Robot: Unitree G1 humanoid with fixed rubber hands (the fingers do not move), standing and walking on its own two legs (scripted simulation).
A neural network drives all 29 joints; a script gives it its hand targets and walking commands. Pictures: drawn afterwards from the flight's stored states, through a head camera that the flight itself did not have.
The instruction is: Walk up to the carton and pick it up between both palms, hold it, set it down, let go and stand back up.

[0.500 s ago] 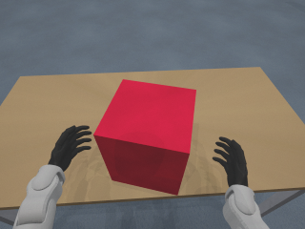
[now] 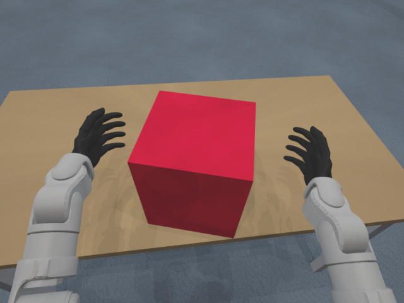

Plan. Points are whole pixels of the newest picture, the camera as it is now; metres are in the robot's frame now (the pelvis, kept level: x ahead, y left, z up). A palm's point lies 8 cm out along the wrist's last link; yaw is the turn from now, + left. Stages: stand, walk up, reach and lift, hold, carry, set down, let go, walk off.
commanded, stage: reach and lift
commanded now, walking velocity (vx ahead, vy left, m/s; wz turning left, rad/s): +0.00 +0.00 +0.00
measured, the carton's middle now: (198, 167) +0.39 +0.03 +0.01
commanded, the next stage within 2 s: none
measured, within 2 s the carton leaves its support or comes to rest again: neither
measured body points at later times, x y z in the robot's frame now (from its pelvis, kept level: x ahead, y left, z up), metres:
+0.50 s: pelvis +0.01 -0.01 +0.00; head +0.02 +0.02 +0.45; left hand +0.43 +0.22 +0.18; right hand +0.39 -0.18 +0.16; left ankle +0.03 +0.11 -0.75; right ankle -0.02 -0.16 -0.75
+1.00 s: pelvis +0.00 -0.01 +0.00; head +0.02 +0.02 +0.44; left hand +0.42 +0.21 +0.07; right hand +0.37 -0.16 +0.08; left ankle +0.03 +0.11 -0.75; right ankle -0.02 -0.16 -0.75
